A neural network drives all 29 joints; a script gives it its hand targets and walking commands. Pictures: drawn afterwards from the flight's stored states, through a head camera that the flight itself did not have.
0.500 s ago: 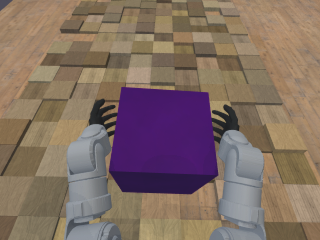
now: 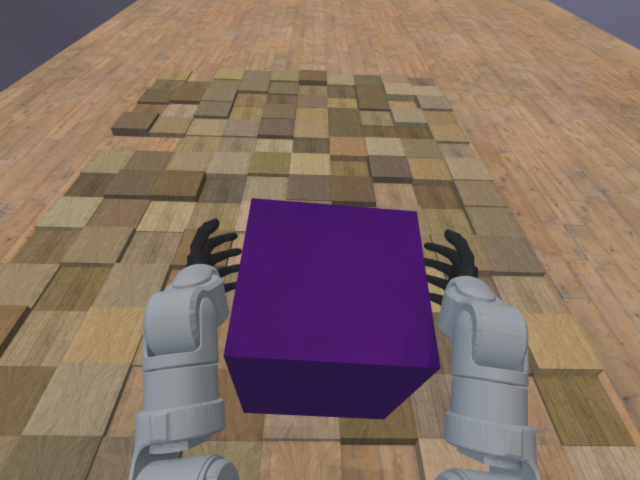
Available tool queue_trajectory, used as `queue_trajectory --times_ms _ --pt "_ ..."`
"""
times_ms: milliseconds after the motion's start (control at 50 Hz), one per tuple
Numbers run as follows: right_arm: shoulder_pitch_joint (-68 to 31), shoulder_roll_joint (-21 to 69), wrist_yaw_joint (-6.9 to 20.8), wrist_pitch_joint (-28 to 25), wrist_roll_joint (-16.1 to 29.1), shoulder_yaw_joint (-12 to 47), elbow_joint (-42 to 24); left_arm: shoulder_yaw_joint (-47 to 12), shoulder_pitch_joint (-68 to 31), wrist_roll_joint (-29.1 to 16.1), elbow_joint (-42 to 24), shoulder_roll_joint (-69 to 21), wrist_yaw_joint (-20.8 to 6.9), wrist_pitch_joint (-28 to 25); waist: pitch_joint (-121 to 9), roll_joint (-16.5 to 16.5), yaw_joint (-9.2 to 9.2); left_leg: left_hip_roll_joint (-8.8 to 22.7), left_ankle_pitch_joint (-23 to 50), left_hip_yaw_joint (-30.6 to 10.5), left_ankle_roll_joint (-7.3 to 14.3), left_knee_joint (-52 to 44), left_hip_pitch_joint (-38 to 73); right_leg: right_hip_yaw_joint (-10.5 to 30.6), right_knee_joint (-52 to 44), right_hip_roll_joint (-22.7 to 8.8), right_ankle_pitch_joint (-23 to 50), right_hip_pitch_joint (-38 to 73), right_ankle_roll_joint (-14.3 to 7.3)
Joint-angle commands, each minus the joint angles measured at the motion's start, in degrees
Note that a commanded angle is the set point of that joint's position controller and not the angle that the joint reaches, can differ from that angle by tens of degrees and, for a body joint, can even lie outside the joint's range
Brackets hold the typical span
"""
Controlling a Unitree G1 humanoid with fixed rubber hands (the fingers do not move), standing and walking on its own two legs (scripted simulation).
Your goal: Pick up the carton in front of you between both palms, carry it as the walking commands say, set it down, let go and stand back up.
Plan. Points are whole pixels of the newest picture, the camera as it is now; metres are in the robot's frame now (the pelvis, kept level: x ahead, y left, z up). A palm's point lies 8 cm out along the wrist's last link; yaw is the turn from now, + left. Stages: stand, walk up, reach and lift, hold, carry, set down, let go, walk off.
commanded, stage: carry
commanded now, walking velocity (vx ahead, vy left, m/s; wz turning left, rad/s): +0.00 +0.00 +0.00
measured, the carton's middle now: (324, 319) +0.32 +0.00 +0.04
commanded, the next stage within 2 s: none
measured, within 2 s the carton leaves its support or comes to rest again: neither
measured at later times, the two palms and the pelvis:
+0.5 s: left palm (257, 252) +0.37 +0.09 +0.12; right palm (474, 253) +0.38 -0.21 +0.11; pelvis +0.04 -0.06 +0.00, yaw +1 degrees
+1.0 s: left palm (322, 289) +0.29 +0.00 +0.14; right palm (577, 307) +0.28 -0.29 +0.13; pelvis -0.04 -0.13 +0.00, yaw -3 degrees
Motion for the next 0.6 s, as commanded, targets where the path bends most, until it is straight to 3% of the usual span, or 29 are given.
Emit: queue_trajectory --times_ms 0,40,60,80,100,120,140,160,180,200,220,240,260,280,300,320,340,380,400,420,440,460,480,500,520,540,560,580 --pt "-34.61 38.8 -0.48 0.06 9.96 24.23 6.57 -26.73 -30.6 -7.29 8.76 -38.63 1.6 0.89 -11.33 4.53 1.66 7.36 21.51 -6.64 0.28 -3.8 8.02 4.12 -3.74 -6.43 16.26 1.53 -5.24" --pt "-36.29 40.74 -0.57 -0.18 10.74 26.26 5.02 -25.77 -31.68 -7.4 6.62 -38.54 1.37 0.24 -14.07 -0.33 1.79 6.41 20.83 -5.98 -0.5 -1.23 6.85 5.18 -3.31 -7.15 24.62 5.13 -5.43" --pt "-38.07 42.79 -0.64 -0.42 11.2 26.95 2.49 -27.48 -35.76 -9.59 4.19 -41.21 1.05 0.08 -14.56 -0.38 1.94 6.02 23.05 -5.81 -0.49 -0.07 6.64 6.13 -3.57 -7.94 32.19 7.5 -5.97" --pt "-39.79 44.19 -0.49 0.01 12.21 26.86 4.56 -24.43 -34.91 -7.98 6.58 -41.33 1.29 0.31 -14.16 -3.09 1.9 6.0 18.21 -4.66 -1.27 1.34 4.63 5.88 -2.36 -8.63 40.73 9.38 -5.63" --pt "-41.76 43.56 -0.47 0.28 10.94 24.86 5.77 -23.05 -31.21 -5.35 10.66 -41.69 1.23 1.12 -15.0 -3.89 2.05 5.18 14.23 -4.24 -0.96 1.08 4.95 6.15 -3.11 -8.79 40.54 9.89 -5.94" --pt "-38.9 46.82 -0.12 0.49 11.69 25.86 8.23 -25.46 -34.45 -8.22 7.45 -43.67 0.94 0.42 -16.02 -4.65 1.34 5.74 15.41 -4.86 -1.0 -0.62 3.88 6.62 -2.21 -9.7 42.46 12.38 -6.7" --pt "-43.73 48.14 0.31 -0.29 12.86 27.31 3.15 -26.2 -34.57 -8.4 7.28 -47.61 0.3 0.08 -16.26 -2.2 1.53 4.77 15.52 -4.07 -1.24 -0.1 6.15 6.54 -1.94 -8.76 43.37 9.59 -6.55" --pt "-45.82 48.22 0.24 -0.12 14.16 28.02 2.42 -26.53 -34.8 -9.47 8.68 -47.29 0.12 0.59 -16.3 -4.94 1.24 5.1 18.91 -4.45 -0.69 0.69 6.29 6.35 -2.03 -8.9 46.9 10.97 -6.39" --pt "-41.88 48.77 0.53 0.31 12.96 26.1 8.0 -25.77 -33.68 -8.54 11.3 -48.14 -0.15 0.77 -18.97 -3.83 1.82 5.49 19.04 -4.35 -0.91 0.07 5.77 5.82 -1.03 -8.08 44.33 12.93 -6.17" --pt "-41.52 51.34 0.85 0.02 12.34 26.07 6.62 -27.13 -36.59 -9.94 8.12 -49.65 -0.71 0.38 -17.47 -2.04 1.81 5.3 21.31 -3.71 -1.24 0.62 5.73 5.65 -1.17 -8.24 45.92 11.7 -6.22" --pt "-43.5 50.57 1.18 -0.17 12.53 26.55 6.39 -27.68 -35.54 -9.86 9.65 -49.79 -1.05 0.37 -16.9 -2.9 1.83 4.88 17.97 -4.1 -1.32 0.35 5.97 6.96 -1.22 -9.08 45.18 11.09 -5.8" --pt "-44.15 51.81 1.24 -0.22 12.23 25.96 6.96 -30.79 -39.58 -11.41 4.72 -50.0 -1.08 -0.38 -18.02 -0.09 1.98 4.56 20.52 -3.81 -1.8 -0.23 6.49 7.87 -1.2 -8.8 46.66 12.9 -5.39" --pt "-45.35 54.83 1.73 -0.73 14.17 29.51 3.22 -30.89 -40.81 -12.17 2.98 -51.4 -1.33 -0.71 -20.21 -2.77 1.56 5.18 23.86 -4.24 -1.42 0.28 6.14 4.75 0.2 -8.94 47.78 14.64 -6.43" --pt "-44.31 52.2 1.8 -0.83 13.57 27.23 5.09 -32.36 -40.51 -12.68 4.81 -52.77 -1.24 -0.48 -19.38 -1.29 2.63 4.79 23.52 -3.46 -1.56 0.08 6.21 5.68 1.13 -9.13 49.66 14.36 -5.82" --pt "-44.92 52.66 2.19 -0.77 15.02 29.22 3.54 -32.59 -37.69 -12.3 4.07 -51.35 -1.28 -0.52 -20.04 2.04 2.88 4.75 24.7 -2.99 -1.53 1.52 6.16 7.01 0.03 -9.62 51.85 14.55 -6.15" --pt "-42.61 53.96 2.38 -0.84 14.27 28.88 5.47 -32.97 -41.66 -13.31 0.8 -51.64 -1.35 -0.98 -20.46 -0.6 1.9 4.63 25.78 -3.24 -1.11 2.39 4.69 3.9 1.35 -7.72 55.66 15.95 -5.76" --pt "-42.3 53.68 2.44 -0.27 13.66 29.18 4.45 -33.42 -42.13 -13.42 -0.35 -51.37 -1.39 -1.35 -20.68 -3.27 2.64 3.77 21.88 -1.82 -1.85 -1.11 5.06 5.41 1.92 -8.61 55.44 15.92 -5.11" --pt "-40.42 53.19 2.2 -1.02 14.03 29.96 4.9 -35.0 -37.26 -13.33 1.67 -52.2 -1.63 -0.85 -19.92 -1.8 2.81 2.11 21.77 -1.06 -2.89 -4.86 3.98 5.0 2.62 -8.45 61.01 18.36 -4.87" --pt "-40.3 53.22 2.29 -0.82 13.69 30.38 3.83 -34.09 -38.92 -13.43 -0.45 -50.27 -1.88 -1.21 -20.21 -2.27 2.52 3.25 24.24 -1.03 -2.3 -1.31 4.19 5.09 2.02 -8.55 60.16 17.63 -5.33" --pt "-43.38 53.63 2.38 -1.07 14.23 31.55 1.12 -35.33 -36.81 -13.01 -2.4 -49.94 -2.12 -0.98 -21.82 -0.68 2.29 3.15 23.78 -2.34 -1.45 -1.33 4.85 6.26 0.72 -8.65 58.25 20.15 -2.93" --pt "-44.13 51.74 2.35 -1.4 13.3 31.33 -1.48 -34.9 -33.19 -13.48 2.96 -52.24 -2.76 -0.3 -22.14 -2.8 2.62 3.5 21.8 -1.82 -0.96 0.97 4.53 6.43 0.62 -9.15 58.25 19.19 -2.0" --pt "-41.85 52.54 2.28 -0.52 12.97 31.48 1.0 -35.37 -38.04 -13.1 -4.38 -50.44 -2.61 -0.78 -20.47 -4.12 3.08 2.31 17.47 -1.2 -2.06 -0.97 2.81 7.42 0.01 -9.24 61.89 20.83 0.18" --pt "-41.81 53.11 2.48 -0.62 13.6 31.87 -0.39 -35.35 -32.71 -12.88 1.65 -50.21 -2.61 -0.06 -21.59 -5.29 2.4 1.12 12.03 0.7 -2.25 -4.52 1.53 7.87 0.4 -9.24 66.26 23.51 -2.17" --pt "-39.49 52.07 2.62 -0.59 13.56 31.74 0.12 -37.1 -36.14 -13.89 -3.98 -50.46 -2.71 -0.5 -21.9 -3.72 1.81 1.16 15.58 -0.05 -2.08 -4.1 2.08 5.91 1.04 -8.2 70.71 24.87 -3.02" --pt "-41.49 52.66 2.93 -0.32 14.75 34.14 -1.84 -34.96 -31.64 -13.75 0.12 -49.84 -2.98 0.34 -22.12 -3.16 1.77 1.58 18.78 0.21 -1.21 -2.73 3.27 5.54 1.31 -8.56 70.0 23.16 -2.83" --pt "-40.06 52.18 3.3 -0.22 14.88 32.4 -1.62 -37.31 -35.31 -14.06 -2.96 -51.77 -3.0 0.03 -22.75 -2.59 2.67 1.52 19.43 0.21 -1.26 -2.99 3.64 4.9 1.0 -8.22 65.29 21.47 -3.35" --pt "-42.21 54.11 3.22 -0.6 15.43 33.92 -3.04 -38.85 -38.33 -15.5 -5.94 -52.76 -3.24 -0.46 -22.49 -2.23 1.28 0.93 21.33 1.45 -1.32 -4.51 4.88 4.1 2.09 -6.83 68.23 21.54 -2.52" --pt "-37.3 52.68 3.05 0.3 14.26 31.84 3.14 -36.88 -36.08 -13.44 -3.16 -49.85 -2.99 -0.25 -20.43 0.36 1.92 1.31 24.28 0.92 -1.75 -7.04 7.33 3.99 3.41 -7.12 67.3 18.59 -1.01"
